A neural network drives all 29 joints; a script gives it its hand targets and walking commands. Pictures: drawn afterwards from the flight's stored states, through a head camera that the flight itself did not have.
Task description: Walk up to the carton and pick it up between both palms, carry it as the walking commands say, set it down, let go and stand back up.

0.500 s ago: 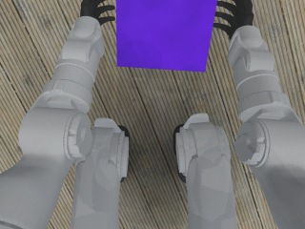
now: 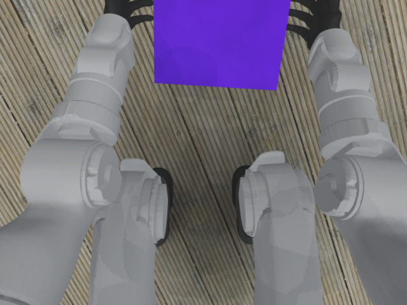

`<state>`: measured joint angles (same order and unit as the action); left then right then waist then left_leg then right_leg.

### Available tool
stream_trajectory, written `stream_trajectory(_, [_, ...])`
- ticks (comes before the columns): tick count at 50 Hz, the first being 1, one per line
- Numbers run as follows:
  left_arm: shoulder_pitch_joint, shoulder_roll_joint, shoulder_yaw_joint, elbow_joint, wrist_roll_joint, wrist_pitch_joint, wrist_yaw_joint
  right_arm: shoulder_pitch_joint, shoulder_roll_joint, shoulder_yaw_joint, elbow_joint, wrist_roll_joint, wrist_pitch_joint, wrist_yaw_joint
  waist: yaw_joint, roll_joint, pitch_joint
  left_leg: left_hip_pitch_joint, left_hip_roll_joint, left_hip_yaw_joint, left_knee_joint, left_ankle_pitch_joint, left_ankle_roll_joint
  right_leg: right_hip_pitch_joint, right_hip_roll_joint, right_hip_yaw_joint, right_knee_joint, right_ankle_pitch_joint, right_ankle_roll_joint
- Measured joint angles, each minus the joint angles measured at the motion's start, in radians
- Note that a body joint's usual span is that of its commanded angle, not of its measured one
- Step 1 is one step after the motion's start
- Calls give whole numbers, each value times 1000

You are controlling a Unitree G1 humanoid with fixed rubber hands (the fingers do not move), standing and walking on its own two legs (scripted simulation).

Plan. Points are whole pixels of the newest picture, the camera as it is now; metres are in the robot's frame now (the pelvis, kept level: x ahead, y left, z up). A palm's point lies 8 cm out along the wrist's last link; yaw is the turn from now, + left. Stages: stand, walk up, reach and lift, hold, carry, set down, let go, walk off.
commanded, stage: set down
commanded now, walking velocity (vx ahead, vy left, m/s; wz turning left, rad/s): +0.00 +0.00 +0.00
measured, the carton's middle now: (217, 35) +0.53 -0.05 -0.27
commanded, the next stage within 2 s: none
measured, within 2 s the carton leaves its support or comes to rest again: rests again in 0.60 s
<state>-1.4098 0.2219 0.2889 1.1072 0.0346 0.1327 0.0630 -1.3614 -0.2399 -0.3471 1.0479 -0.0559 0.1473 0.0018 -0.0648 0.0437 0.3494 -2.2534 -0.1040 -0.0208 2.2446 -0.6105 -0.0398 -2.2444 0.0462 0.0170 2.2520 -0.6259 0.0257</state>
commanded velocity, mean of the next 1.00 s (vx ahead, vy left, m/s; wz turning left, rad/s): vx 0.00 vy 0.00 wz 0.00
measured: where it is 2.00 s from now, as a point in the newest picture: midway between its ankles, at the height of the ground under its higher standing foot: (202, 218)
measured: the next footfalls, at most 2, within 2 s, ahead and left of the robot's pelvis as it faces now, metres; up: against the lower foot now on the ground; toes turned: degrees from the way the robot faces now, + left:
none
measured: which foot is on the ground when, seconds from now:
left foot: down 0.00-1.00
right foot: down 0.00-1.00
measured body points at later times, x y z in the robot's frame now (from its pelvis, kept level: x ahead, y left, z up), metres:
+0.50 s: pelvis +0.01 +0.00 +0.00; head +0.37 -0.02 +0.26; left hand +0.55 +0.11 -0.19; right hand +0.52 -0.21 -0.19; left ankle +0.10 +0.12 -0.33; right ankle +0.10 -0.12 -0.33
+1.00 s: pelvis +0.00 +0.00 +0.00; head +0.37 -0.02 +0.25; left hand +0.54 +0.13 -0.20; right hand +0.50 -0.22 -0.21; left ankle +0.10 +0.12 -0.33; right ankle +0.10 -0.12 -0.33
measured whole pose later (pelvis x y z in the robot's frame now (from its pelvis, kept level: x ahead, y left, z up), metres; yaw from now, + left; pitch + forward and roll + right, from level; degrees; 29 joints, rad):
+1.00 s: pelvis +0.00 +0.00 +0.00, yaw +0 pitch +35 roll +0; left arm -1.43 0.30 0.12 1.21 -0.11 0.01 0.10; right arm -1.38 -0.32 -0.17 1.21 0.13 -0.01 -0.06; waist -0.05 0.02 0.40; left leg -2.25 -0.07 -0.01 2.26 -0.61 -0.04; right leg -2.25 0.03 0.01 2.26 -0.61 0.01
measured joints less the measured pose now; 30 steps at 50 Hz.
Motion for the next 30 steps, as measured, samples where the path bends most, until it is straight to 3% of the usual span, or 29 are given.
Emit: stream_trajectory(30, [-16,7,16,28,28,-30,-17,-17,-15,-2,43,2,-38,17,2,-8,4,-6,13,6,19,-19,7,-9,-8,-3,16,-13,-4])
